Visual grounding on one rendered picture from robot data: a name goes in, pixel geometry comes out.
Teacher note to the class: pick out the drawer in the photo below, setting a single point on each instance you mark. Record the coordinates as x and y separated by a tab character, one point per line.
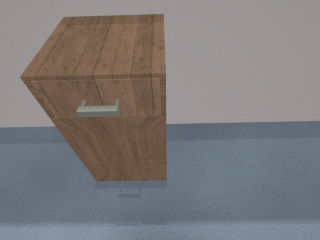
138	96

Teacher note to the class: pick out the cabinet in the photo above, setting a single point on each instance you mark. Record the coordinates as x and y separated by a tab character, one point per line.
112	148

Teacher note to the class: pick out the handle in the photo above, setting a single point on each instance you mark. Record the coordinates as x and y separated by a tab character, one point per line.
98	110

